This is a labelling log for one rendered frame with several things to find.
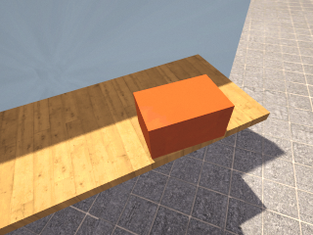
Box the table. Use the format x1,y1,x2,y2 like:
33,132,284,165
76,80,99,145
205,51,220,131
0,54,270,235

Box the carton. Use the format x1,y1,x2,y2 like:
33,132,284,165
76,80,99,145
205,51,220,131
133,74,235,159

